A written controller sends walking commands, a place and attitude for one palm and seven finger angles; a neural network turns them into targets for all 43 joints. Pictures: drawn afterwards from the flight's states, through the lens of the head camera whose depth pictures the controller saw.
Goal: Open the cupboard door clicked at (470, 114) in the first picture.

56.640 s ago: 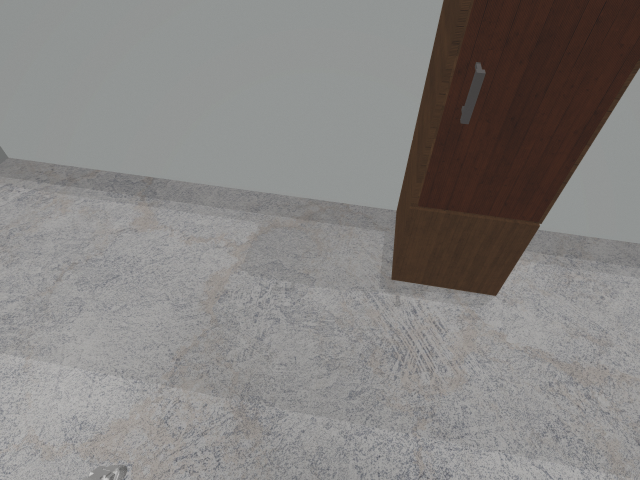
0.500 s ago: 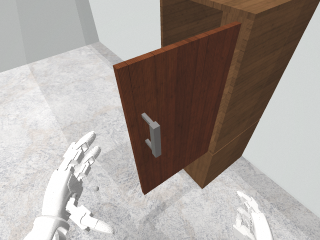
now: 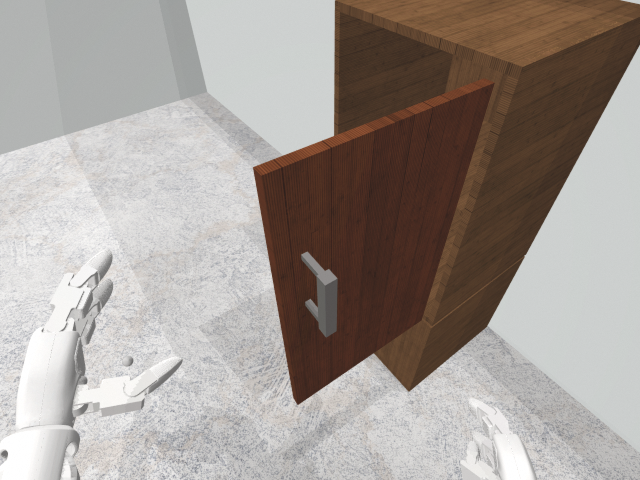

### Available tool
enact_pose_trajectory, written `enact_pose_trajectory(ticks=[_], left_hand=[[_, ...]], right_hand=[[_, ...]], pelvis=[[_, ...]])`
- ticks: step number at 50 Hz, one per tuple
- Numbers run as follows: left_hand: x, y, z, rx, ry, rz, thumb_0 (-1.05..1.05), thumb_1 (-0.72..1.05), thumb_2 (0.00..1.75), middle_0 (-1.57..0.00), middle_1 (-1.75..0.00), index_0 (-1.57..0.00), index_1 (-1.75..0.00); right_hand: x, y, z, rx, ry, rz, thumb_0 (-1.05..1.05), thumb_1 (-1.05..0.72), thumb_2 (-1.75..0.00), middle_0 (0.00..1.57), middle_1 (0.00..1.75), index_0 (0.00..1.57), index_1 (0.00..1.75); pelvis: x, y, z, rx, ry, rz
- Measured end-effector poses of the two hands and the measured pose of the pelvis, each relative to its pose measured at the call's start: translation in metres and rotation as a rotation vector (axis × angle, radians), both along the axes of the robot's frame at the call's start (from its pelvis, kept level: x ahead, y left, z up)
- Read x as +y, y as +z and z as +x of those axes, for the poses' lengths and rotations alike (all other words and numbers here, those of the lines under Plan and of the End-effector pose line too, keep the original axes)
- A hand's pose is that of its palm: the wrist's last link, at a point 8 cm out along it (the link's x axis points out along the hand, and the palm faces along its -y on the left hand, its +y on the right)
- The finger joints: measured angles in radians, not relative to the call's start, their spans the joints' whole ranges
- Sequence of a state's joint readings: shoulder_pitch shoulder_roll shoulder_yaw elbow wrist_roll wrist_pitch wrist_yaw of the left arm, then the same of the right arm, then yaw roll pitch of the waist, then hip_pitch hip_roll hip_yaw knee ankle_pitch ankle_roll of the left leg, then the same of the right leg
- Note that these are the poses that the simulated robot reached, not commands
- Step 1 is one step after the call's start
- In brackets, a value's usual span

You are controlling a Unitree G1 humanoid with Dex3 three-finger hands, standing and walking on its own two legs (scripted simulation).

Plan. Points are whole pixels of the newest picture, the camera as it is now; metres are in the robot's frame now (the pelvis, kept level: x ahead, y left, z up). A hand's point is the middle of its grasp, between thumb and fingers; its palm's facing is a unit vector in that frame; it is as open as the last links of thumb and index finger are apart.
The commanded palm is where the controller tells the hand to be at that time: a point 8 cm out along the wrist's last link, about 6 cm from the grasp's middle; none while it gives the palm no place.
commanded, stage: draw the hand back to the body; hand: left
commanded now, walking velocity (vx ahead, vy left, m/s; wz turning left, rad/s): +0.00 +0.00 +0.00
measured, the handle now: (318, 295) +0.35 +0.05 +0.04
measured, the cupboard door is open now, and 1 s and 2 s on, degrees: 88 88 88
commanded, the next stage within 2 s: step back with the hand held close in 0.66 s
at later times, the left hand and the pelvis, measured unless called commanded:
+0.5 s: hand (87, 338) +0.19 +0.25 +0.16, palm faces +0.45 -0.80 -0.39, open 7.6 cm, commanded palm +0.14 +0.29 +0.17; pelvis +0.01 -0.01 +0.01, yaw +0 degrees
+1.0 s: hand (90, 345) +0.19 +0.24 +0.15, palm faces +0.37 -0.80 -0.48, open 7.4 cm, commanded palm +0.13 +0.29 +0.18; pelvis -0.01 -0.01 +0.00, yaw -1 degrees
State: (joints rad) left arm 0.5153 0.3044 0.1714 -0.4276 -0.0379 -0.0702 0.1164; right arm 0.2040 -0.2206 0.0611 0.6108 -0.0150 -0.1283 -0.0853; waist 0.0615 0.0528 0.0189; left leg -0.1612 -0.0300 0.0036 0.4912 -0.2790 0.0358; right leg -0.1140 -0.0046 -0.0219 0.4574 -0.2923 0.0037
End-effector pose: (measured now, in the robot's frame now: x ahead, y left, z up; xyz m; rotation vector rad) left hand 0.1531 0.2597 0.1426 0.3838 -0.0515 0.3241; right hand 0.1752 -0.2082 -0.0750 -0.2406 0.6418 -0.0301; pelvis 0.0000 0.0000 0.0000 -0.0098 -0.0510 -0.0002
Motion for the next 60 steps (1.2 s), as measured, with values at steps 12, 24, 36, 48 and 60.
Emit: enact_pose_trajectory(ticks=[12, 24, 36, 48, 60], left_hand=[[0.025, 0.027, 0.002, -0.065, 0.081, 0.081, 0.0, 0.53, 0.74, -0.2, -0.3, -0.2, -0.31], [0.026, 0.032, -0.001, -0.082, 0.121, 0.079, 0.01, 0.84, 0.87, -0.21, -0.3, -0.21, -0.31], [0.018, 0.032, -0.004, -0.081, 0.11, 0.08, 0.01, 0.89, 0.89, -0.21, -0.3, -0.21, -0.31], [0.022, 0.034, -0.001, -0.06, 0.061, 0.152, 0.01, 0.89, 0.9, -0.21, -0.3, -0.21, -0.31], [0.035, 0.032, -0.026, -0.052, -0.008, 0.202, 0.01, 0.89, 0.9, -0.22, -0.3, -0.22, -0.31]], right_hand=[[-0.009, 0.004, 0.01, 0.015, -0.021, 0.0, 0.01, -0.91, -0.9, 0.2, 0.3, 0.21, 0.3], [-0.019, 0.002, 0.011, 0.03, -0.025, 0.0, 0.01, -0.91, -0.9, 0.2, 0.3, 0.2, 0.3], [-0.027, 0.001, 0.005, 0.03, -0.041, 0.002, 0.01, -0.91, -0.9, 0.2, 0.3, 0.2, 0.3], [-0.039, 0.003, -0.007, 0.064, -0.096, -0.018, 0.01, -0.91, -0.9, 0.2, 0.3, 0.21, 0.3], [-0.036, 0.006, -0.05, 0.091, -0.17, -0.059, 0.01, -0.91, -0.9, 0.2, 0.3, 0.2, 0.3]], pelvis=[[-0.003, 0.004, 0.007, -0.014, -0.008, 0.002], [-0.01, 0.006, 0.006, -0.021, -0.005, 0.003], [-0.018, 0.006, 0.003, -0.029, -0.008, 0.003], [-0.015, 0.005, -0.008, 0.034, -0.009, -0.009], [0.003, 0.001, -0.042, 0.053, -0.022, -0.007]])
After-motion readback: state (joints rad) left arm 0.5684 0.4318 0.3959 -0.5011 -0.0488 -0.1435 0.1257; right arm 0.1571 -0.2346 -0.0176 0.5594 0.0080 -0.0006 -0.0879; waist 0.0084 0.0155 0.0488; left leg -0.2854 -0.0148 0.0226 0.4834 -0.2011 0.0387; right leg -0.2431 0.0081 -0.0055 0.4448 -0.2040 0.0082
